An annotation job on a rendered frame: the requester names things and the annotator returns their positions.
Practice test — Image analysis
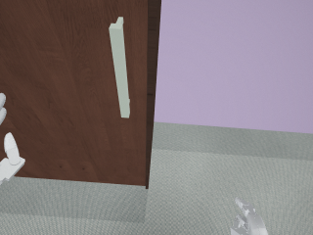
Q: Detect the wardrobe door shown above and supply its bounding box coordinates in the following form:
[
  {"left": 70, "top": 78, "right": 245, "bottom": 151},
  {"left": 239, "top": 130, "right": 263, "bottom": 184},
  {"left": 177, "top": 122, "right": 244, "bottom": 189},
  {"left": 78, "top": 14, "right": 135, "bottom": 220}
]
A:
[{"left": 0, "top": 0, "right": 148, "bottom": 186}]

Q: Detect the handle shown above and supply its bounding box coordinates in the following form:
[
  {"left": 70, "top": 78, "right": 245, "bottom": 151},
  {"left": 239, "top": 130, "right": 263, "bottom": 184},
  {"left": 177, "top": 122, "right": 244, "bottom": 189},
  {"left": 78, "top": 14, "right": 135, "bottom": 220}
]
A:
[{"left": 109, "top": 17, "right": 130, "bottom": 118}]

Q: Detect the right robot hand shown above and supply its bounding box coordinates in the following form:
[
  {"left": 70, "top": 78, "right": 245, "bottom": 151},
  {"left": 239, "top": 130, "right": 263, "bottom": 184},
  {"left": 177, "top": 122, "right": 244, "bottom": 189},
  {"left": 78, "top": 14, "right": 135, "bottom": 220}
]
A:
[{"left": 230, "top": 197, "right": 268, "bottom": 235}]

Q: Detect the left robot hand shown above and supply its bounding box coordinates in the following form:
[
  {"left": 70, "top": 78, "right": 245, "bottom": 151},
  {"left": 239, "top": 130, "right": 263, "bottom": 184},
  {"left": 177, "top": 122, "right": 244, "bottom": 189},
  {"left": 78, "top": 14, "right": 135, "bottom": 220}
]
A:
[{"left": 0, "top": 93, "right": 25, "bottom": 185}]

